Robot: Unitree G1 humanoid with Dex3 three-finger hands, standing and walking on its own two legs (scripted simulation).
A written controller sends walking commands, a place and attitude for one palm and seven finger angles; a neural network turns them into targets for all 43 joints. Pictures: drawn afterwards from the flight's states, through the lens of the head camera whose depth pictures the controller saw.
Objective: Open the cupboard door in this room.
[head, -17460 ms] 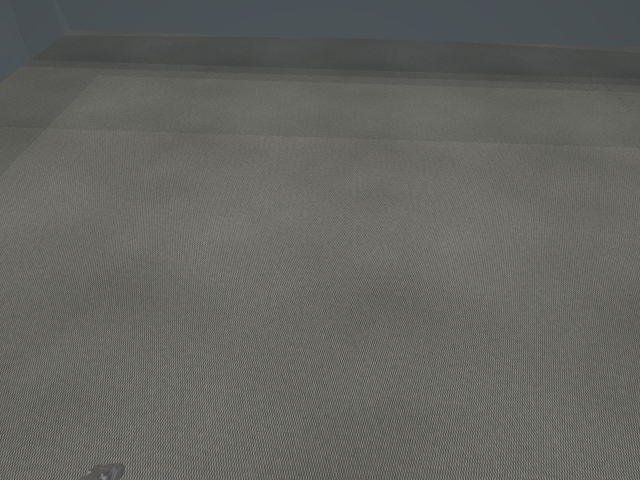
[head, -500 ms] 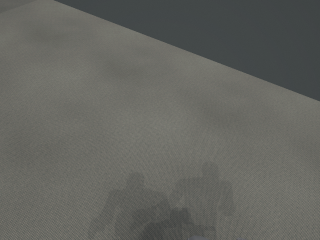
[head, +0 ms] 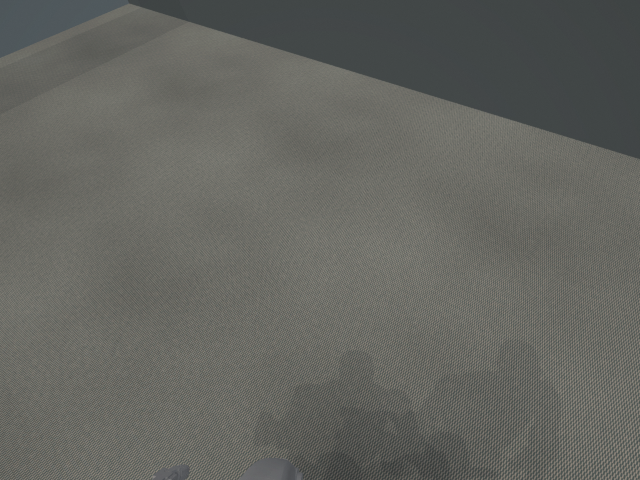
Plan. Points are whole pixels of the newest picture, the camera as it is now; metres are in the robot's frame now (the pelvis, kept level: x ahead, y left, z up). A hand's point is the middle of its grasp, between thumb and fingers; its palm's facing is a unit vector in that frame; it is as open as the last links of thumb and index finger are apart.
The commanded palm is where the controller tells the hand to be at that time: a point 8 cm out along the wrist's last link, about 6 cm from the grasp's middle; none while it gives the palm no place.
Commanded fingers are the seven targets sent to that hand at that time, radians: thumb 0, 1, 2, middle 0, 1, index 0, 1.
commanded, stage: turn or walk to find it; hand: left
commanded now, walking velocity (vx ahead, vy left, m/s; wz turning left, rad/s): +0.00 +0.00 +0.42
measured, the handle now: out of the picture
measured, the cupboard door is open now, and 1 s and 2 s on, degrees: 0 0 0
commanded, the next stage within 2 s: none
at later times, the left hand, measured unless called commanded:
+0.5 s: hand out of the picture -0.04 +0.28 -0.18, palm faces +0.28 -0.93 -0.24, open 7.4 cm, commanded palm none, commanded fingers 0.00 0.90 0.90 -0.20 -0.30 -0.20 -0.30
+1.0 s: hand out of the picture -0.02 +0.21 -0.14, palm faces +0.40 -0.87 -0.28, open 7.4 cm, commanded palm none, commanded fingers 0.00 0.90 0.90 -0.20 -0.30 -0.20 -0.30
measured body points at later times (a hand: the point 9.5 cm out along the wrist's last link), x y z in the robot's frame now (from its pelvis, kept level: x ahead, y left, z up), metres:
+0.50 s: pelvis -0.02 +0.06 +0.00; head +0.00 +0.10 +0.45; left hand -0.06 +0.33 -0.16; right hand +0.13 -0.16 -0.12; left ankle -0.05 +0.15 -0.74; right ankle -0.02 -0.10 -0.66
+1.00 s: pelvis -0.03 +0.00 +0.00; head +0.01 -0.03 +0.45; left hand -0.04 +0.26 -0.12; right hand +0.09 -0.23 -0.17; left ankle -0.11 +0.13 -0.65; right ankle +0.00 -0.09 -0.74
